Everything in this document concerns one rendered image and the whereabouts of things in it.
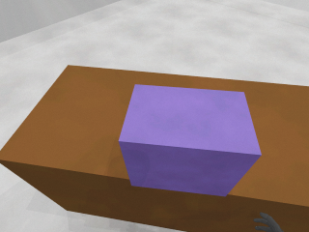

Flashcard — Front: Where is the right robot hand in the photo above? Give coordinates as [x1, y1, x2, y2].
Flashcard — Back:
[253, 212, 284, 232]

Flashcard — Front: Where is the carton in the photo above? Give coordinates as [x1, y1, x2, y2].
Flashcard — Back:
[119, 84, 262, 197]

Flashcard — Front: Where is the pedestal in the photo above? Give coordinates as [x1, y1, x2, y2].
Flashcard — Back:
[0, 65, 309, 232]

